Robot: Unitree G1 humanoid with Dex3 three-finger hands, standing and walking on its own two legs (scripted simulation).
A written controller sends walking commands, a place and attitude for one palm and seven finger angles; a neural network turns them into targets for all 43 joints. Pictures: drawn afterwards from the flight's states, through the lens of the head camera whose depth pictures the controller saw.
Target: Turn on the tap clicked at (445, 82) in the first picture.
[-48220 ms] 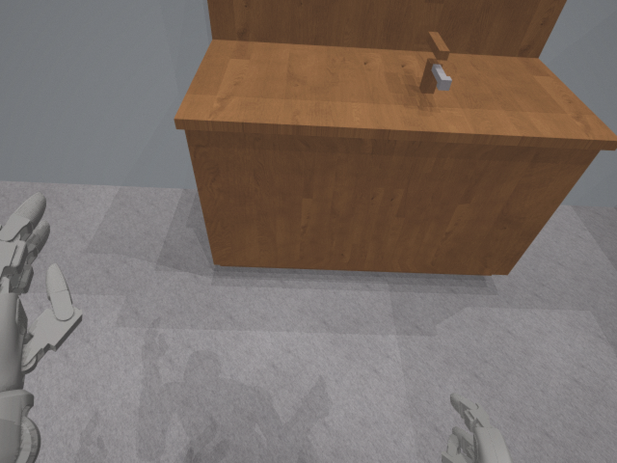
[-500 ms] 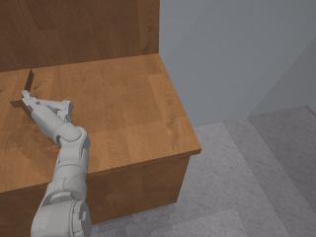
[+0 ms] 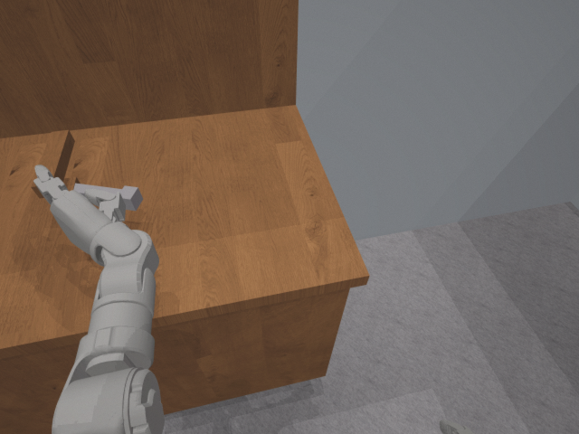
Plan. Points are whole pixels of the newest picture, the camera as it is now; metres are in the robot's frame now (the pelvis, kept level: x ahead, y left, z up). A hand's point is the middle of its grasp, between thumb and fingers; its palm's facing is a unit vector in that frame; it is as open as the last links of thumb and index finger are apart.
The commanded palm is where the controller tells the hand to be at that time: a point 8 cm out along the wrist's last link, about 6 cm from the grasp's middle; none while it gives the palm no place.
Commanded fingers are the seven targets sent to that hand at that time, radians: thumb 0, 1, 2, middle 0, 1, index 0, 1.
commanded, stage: lift the hand up off the lever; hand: left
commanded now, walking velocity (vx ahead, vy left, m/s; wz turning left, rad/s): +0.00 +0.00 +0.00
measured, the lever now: (130, 198) +0.46 +0.29 +0.05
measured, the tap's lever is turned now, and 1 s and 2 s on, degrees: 68 68 68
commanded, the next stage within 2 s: draw the hand back beside the body in 0.72 s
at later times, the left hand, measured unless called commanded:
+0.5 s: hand (108, 196) +0.39 +0.27 +0.13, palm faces +0.83 -0.56 -0.05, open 7.8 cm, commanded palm +0.34 +0.28 +0.13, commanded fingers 0.00 0.90 0.90 -0.15 -0.15 -0.15 -0.15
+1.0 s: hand (131, 191) +0.39 +0.23 +0.15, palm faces +0.51 -0.86 -0.09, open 7.8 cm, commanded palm +0.32 +0.28 +0.14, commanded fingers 0.00 0.90 0.90 -0.16 -0.18 -0.16 -0.18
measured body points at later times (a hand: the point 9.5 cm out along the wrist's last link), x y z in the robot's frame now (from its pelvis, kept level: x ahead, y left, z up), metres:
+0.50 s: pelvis +0.00 +0.00 +0.01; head +0.00 -0.01 +0.46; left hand +0.34 +0.29 +0.14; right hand +0.14 -0.24 -0.11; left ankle -0.03 +0.12 -0.73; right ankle +0.01 -0.10 -0.73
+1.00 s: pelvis +0.00 +0.01 +0.01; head +0.00 -0.01 +0.46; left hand +0.35 +0.27 +0.15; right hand +0.14 -0.24 -0.10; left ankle -0.03 +0.12 -0.73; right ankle +0.01 -0.10 -0.73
